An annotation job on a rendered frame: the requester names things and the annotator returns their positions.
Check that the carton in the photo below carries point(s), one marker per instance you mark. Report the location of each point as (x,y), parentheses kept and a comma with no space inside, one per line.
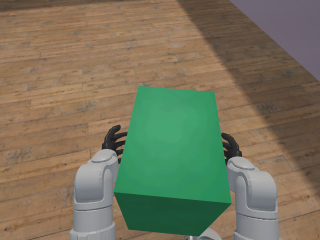
(172,176)

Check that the left robot forearm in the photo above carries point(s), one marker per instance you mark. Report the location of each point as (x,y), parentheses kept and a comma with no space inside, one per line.
(93,198)

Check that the left robot hand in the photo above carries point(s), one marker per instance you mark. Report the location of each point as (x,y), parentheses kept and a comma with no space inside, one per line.
(110,141)

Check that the right robot forearm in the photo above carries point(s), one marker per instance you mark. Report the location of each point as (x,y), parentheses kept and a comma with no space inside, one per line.
(256,202)

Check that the right robot thigh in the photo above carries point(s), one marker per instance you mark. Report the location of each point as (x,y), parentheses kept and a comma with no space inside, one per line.
(208,234)

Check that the right robot hand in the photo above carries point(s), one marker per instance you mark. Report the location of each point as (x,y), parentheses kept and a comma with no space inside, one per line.
(232,147)

